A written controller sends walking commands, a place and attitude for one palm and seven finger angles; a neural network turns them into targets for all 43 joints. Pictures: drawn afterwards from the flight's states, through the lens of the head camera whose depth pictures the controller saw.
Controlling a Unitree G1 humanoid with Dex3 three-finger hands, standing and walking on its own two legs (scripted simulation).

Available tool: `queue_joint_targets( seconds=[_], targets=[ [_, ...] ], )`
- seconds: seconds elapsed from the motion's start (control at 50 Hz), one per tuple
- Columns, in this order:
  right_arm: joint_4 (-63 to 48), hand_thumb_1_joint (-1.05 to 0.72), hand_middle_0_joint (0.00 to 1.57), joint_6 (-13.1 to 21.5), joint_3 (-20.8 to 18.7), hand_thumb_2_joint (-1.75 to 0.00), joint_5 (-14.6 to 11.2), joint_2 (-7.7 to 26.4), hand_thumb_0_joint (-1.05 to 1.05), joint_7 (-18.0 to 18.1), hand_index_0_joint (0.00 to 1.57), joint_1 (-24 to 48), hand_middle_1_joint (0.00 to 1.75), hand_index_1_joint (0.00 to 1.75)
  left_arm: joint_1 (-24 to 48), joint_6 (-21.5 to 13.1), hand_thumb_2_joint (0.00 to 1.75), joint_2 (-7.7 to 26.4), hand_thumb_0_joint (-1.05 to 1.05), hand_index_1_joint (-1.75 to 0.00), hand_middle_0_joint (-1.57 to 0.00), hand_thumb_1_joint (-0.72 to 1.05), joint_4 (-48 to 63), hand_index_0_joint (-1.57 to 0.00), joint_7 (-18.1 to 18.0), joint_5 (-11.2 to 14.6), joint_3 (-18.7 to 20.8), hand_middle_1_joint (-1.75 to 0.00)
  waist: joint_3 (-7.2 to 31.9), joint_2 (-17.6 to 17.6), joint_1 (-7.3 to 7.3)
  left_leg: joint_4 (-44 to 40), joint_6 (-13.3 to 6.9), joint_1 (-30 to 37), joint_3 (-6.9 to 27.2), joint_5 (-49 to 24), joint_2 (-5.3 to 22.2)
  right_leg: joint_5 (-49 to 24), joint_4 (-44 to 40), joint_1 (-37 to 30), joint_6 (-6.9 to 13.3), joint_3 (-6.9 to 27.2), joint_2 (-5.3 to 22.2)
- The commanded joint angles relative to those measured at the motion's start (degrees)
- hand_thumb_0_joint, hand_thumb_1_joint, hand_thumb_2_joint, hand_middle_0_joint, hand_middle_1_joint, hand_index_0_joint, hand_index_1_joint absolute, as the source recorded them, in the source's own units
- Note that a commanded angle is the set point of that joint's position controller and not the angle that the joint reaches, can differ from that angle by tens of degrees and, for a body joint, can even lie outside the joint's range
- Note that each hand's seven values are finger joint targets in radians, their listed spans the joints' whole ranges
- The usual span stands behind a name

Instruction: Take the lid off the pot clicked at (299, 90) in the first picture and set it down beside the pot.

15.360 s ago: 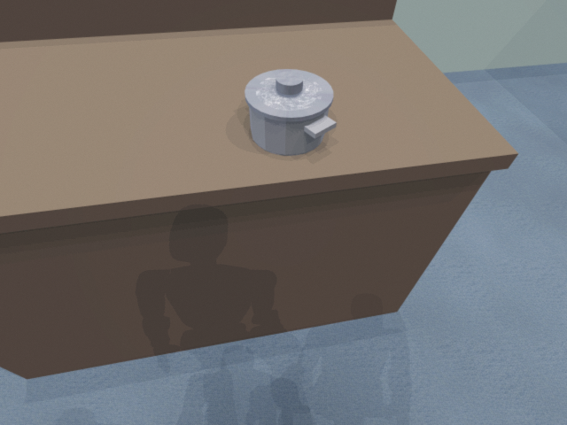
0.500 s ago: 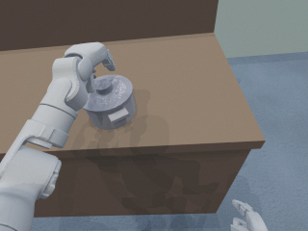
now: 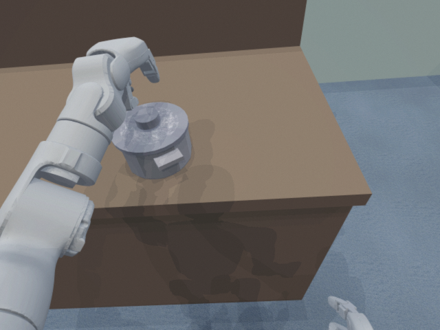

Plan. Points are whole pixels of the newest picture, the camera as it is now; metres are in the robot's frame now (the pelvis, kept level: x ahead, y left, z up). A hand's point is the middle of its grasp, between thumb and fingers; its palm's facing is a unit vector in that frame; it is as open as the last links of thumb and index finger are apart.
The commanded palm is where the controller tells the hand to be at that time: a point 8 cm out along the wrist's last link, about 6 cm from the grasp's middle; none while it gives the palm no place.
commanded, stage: move the open hand above the knob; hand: left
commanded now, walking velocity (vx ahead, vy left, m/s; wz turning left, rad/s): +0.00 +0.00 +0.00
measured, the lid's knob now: (147, 118) +0.48 +0.15 +0.15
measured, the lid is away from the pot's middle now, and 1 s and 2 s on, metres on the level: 0.00 0.00 0.00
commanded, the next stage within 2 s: lower the open fingers around the knob in 0.36 s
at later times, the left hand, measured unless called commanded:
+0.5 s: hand (138, 99) +0.45 +0.14 +0.22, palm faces -0.20 -0.03 -0.98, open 9.8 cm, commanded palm +0.43 +0.15 +0.28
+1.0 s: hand (142, 118) +0.44 +0.15 +0.18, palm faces -0.29 -0.07 -0.96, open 9.9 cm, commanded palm +0.42 +0.16 +0.25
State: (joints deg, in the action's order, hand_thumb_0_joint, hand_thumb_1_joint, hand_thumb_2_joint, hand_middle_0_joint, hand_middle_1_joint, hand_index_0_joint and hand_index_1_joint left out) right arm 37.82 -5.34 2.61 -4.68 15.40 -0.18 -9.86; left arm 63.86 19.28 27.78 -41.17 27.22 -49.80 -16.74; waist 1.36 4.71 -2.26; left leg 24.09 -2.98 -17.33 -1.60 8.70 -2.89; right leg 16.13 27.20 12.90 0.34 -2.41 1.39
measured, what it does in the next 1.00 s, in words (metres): stands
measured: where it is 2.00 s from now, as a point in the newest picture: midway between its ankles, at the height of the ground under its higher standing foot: outside the picture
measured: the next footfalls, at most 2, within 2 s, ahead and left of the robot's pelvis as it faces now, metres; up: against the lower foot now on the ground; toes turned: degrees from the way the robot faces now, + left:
none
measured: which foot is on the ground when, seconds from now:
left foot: down 0.00-1.00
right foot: down 0.00-1.00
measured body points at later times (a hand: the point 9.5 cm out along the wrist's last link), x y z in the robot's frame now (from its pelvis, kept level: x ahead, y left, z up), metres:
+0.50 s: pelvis +0.01 +0.00 +0.00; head +0.01 -0.04 +0.45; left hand +0.45 +0.14 +0.27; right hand +0.16 -0.25 -0.12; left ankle +0.04 +0.09 -0.74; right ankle -0.02 -0.12 -0.74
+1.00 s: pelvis +0.01 +0.00 +0.00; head +0.02 -0.04 +0.45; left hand +0.45 +0.15 +0.23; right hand +0.16 -0.25 -0.12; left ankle +0.04 +0.09 -0.74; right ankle -0.02 -0.12 -0.74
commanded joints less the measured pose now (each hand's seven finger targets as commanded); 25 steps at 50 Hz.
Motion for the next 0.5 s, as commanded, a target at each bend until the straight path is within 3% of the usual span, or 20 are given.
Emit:
queue_joint_targets(
  seconds=[0.0, 0.02, 0.04, 0.08, 0.1, 0.12, 0.14, 0.16, 0.18, 0.2, 0.22, 0.24, 0.26, 0.32, 0.34, 0.36, 0.38, 0.42, 0.44, 0.48],
  targets=[
    [-10.65, -0.9, 0.2, 2.32, -2.64, -0.9, 0.13, 6.75, 0.0, -0.88, 0.2, 6.55, 0.3, 0.3, 20.22, -0.52, 1.7, 8.32, 0.0, -0.08, -0.88, -0.38, 13.02, -0.88, -0.97, -2.3, 3.27, -0.08, 21.66, -5.77, 0.98, -0.34, -1.14, 14.53, 3.19, -9.36, -0.21, -15.88, -3.19, -0.73, 2.15, 0.35, -2.1],
    [-10.96, -0.9, 0.2, 2.05, -3.11, -0.9, 0.13, 7.09, 0.0, -0.92, 0.2, 6.14, 0.3, 0.3, 20.17, -0.94, 1.7, 9.11, 0.0, -0.08, -0.88, -0.38, 15.33, -0.88, -0.78, -1.04, 4.25, -0.08, 22.65, -6.61, 0.49, 0.21, -1.57, 14.96, 3.41, -10.09, -0.17, -17.09, -3.6, -1.87, 2.12, 0.55, -1.96],
    [-10.81, -0.9, 0.2, 2.14, -2.98, -0.9, 0.18, 7.07, 0.0, -0.68, 0.2, 5.84, 0.3, 0.3, 25.55, -1.23, 1.7, 14.54, 0.0, -0.08, -0.88, -0.38, 18.09, -0.88, -0.91, -2.31, 7.41, -0.08, 24.81, -7.57, 0.63, -0.42, -1.66, 14.67, 3.23, -9.17, -0.24, -17.14, -3.45, -3.54, 1.81, 1.08, -2.13],
    [-10.17, -0.9, 0.2, 3.02, -2.86, -0.9, -0.01, 6.95, 0.0, 0.35, 0.2, 5.18, 0.3, 0.3, 33.61, -1.59, 1.7, 18.9, 0.0, -0.08, -0.88, -0.38, 19.54, -0.88, -0.99, -2.1, 9.83, -0.08, 24.23, -8.06, -0.04, -0.75, -2.29, 15.07, 3.3, -7.61, -0.59, -17.0, -3.93, -3.4, 1.55, 1.41, -2.24],
    [-9.59, -0.9, 0.2, 3.54, -2.82, -0.9, 0.02, 7.0, 0.0, 0.87, 0.2, 4.77, 0.3, 0.3, 34.63, -1.92, 1.7, 20.71, 0.0, -0.08, -0.88, -0.38, 18.25, -0.88, -1.25, -1.84, 11.23, -0.08, 23.45, -7.68, -0.05, -0.84, -2.52, 15.13, 3.22, -7.83, -0.55, -17.11, -4.07, -3.16, 1.55, 1.5, -2.42],
    [-9.53, -0.9, 0.2, 3.89, -2.91, -0.9, 0.06, 7.41, 0.0, 0.95, 0.2, 4.14, 0.3, 0.3, 35.06, -2.61, 1.7, 20.02, 0.0, -0.08, -0.88, -0.38, 19.74, -0.88, -1.74, -0.39, 10.92, -0.08, 23.56, -5.42, -0.29, -1.03, -2.44, 16.0, 3.73, -8.98, -0.33, -17.4, -4.5, -3.25, 1.79, 1.08, -2.33],
    [-8.99, -0.9, 0.2, 4.59, -2.87, -0.9, 0.19, 6.82, 0.0, 1.19, 0.2, 3.63, 0.3, 0.3, 35.1, -2.97, 1.7, 21.95, 0.0, -0.08, -0.88, -0.38, 18.88, -0.88, -2.27, -1.5, 12.71, -0.08, 24.02, -6.28, 0.33, -1.15, -2.21, 16.61, 3.89, -9.27, -0.19, -16.93, -4.01, -3.03, 1.81, 1.15, -2.65],
    [-8.83, -0.9, 0.2, 4.82, -2.9, -0.9, 0.38, 6.81, 0.0, 1.24, 0.2, 3.48, 0.3, 0.3, 33.07, -3.12, 1.7, 19.01, 0.0, -0.08, -0.88, -0.38, 16.98, -0.88, -2.17, -1.49, 10.64, -0.08, 22.51, -5.25, 0.24, -1.01, -2.3, 16.38, 3.63, -9.89, -0.25, -17.46, -4.11, -2.03, 1.93, 1.05, -2.73],
    [-8.16, -0.9, 0.2, 4.64, -2.8, -0.9, 0.18, 6.83, 0.0, 1.1, 0.2, 3.24, 0.3, 0.3, 28.06, -2.48, 1.7, 18.45, 0.0, -0.08, -0.88, -0.38, 12.08, -0.88, -2.44, -1.85, 10.91, -0.08, 19.53, -5.76, 0.74, -1.36, -1.91, 14.93, 3.73, -9.77, 0.03, -16.44, -3.9, -0.74, 2.19, 0.56, -2.7],
    [-7.71, -0.9, 0.2, 4.04, -2.72, -0.9, 0.18, 6.97, 0.0, 0.83, 0.2, 2.96, 0.3, 0.3, 24.09, -1.63, 1.7, 13.93, 0.0, -0.08, -0.88, -0.38, 7.4, -0.88, -2.08, -1.85, 7.61, -0.08, 16.22, -6.68, 0.48, -1.77, -1.65, 13.15, 3.48, -8.45, 0.0, -15.04, -4.32, 0.86, 2.17, 0.01, -2.83],
    [-7.84, -0.9, 0.2, 3.61, -3.2, -0.9, -0.16, 7.48, 0.0, 0.17, 0.2, 2.68, 0.3, 0.3, 20.47, -1.14, 1.7, 10.13, 0.0, -0.08, -0.88, -0.38, 6.42, -0.88, -1.8, -0.92, 5.44, -0.08, 15.03, -4.69, 0.27, -1.7, -1.4, 13.35, 3.64, -9.66, 0.2, -15.18, -4.61, 1.63, 2.48, -0.4, -2.71],
    [-8.47, -0.9, 0.2, 3.51, -3.05, -0.9, -0.29, 7.1, 0.0, -0.42, 0.2, 3.76, 0.3, 0.3, 18.85, -0.59, 1.7, 9.64, 0.0, -0.08, -0.88, -0.38, 7.29, -0.88, -1.65, -1.74, 5.17, -0.08, 15.25, -6.14, 1.04, -1.66, -0.86, 13.08, 3.62, -9.08, 0.38, -14.26, -3.76, 1.84, 2.31, -0.5, -2.62],
    [-9.63, -0.9, 0.2, 3.18, -3.15, -0.9, -0.23, 7.18, 0.0, -0.88, 0.2, 4.76, 0.3, 0.3, 17.29, -0.35, 1.7, 7.77, 0.0, -0.08, -0.88, -0.38, 9.75, -0.88, -1.13, -1.45, 3.79, -0.08, 15.67, -4.54, 1.17, -1.33, -1.03, 13.55, 3.45, -8.92, 0.28, -14.18, -3.88, 2.0, 2.36, -0.33, -2.63],
    [-10.96, -0.9, 0.2, 2.5, -3.41, -0.9, -0.12, 7.41, 0.0, -0.99, 0.2, 5.72, 0.3, 0.3, 18.16, -0.51, 1.7, 8.04, 0.0, -0.08, -0.88, -0.38, 16.12, -0.88, -0.6, -0.49, 3.73, -0.08, 19.03, -5.12, 0.49, -0.21, -1.62, 15.23, 3.41, -10.51, 0.07, -16.2, -4.18, 0.21, 2.3, 0.12, -2.3],
    [-10.83, -0.9, 0.2, 2.54, -3.25, -0.9, -0.19, 7.16, 0.0, -0.81, 0.2, 5.94, 0.3, 0.3, 24.31, -0.62, 1.7, 13.11, 0.0, -0.08, -0.88, -0.38, 20.07, -0.88, -0.81, -1.83, 6.48, -0.08, 21.74, -6.18, 0.52, -0.53, -1.64, 15.69, 3.25, -9.66, 0.08, -16.4, -3.94, -1.25, 2.01, 0.73, -2.42],
    [-10.76, -0.9, 0.2, 2.69, -3.24, -0.9, -0.13, 7.08, 0.0, -0.33, 0.2, 6.0, 0.3, 0.3, 27.72, -0.5, 1.7, 13.94, 0.0, -0.08, -0.88, -0.38, 20.01, -0.88, -0.66, -1.9, 6.61, -0.08, 21.27, -6.08, -0.04, -0.43, -2.15, 15.46, 3.14, -8.48, -0.3, -16.26, -4.34, -1.15, 1.93, 1.04, -2.57],
    [-10.21, -0.9, 0.2, 3.26, -3.12, -0.9, -0.26, 7.06, 0.0, 0.2, 0.2, 5.49, 0.3, 0.3, 32.46, -0.72, 1.7, 17.92, 0.0, -0.08, -0.88, -0.38, 21.7, -0.88, -1.1, -2.11, 9.07, -0.08, 22.82, -6.91, -0.16, -0.55, -2.24, 16.23, 3.41, -8.28, -0.33, -16.77, -4.19, -2.14, 1.77, 1.26, -2.55],
    [-9.86, -0.9, 0.2, 4.24, -3.16, -0.9, -0.1, 7.13, 0.0, 0.74, 0.2, 5.03, 0.3, 0.3, 36.54, -1.96, 1.7, 17.81, 0.0, -0.08, -0.88, -0.38, 24.77, -0.88, -1.8, -0.44, 8.93, -0.08, 25.24, -4.12, -0.64, -0.15, -2.35, 18.84, 3.92, -11.52, -0.23, -19.06, -4.1, -2.7, 1.95, 1.13, -2.67],
    [-9.33, -0.9, 0.2, 5.04, -3.12, -0.9, 0.1, 6.67, 0.0, 0.92, 0.2, 4.3, 0.3, 0.3, 37.07, -2.26, 1.7, 20.2, 0.0, -0.08, -0.88, -0.38, 24.19, -0.88, -2.45, -1.61, 10.86, -0.08, 26.67, -3.68, -0.06, -0.17, -2.07, 20.0, 4.09, -12.38, -0.09, -19.14, -3.58, -2.57, 1.99, 1.27, -2.87],
    [-7.57, -0.9, 0.2, 4.46, -2.87, -0.9, 0.02, 6.78, 0.0, 0.69, 0.2, 3.98, 0.3, 0.3, 28.9, 0.41, 1.7, 14.15, 0.0, -0.08, -0.88, -0.38, 11.68, -0.88, -1.66, -0.76, 7.55, -0.08, 20.33, -5.91, 0.03, -0.68, -1.66, 16.18, 4.14, -11.09, -0.27, -18.31, -3.48, -0.15, 2.16, 0.45, -2.85]
  ],
)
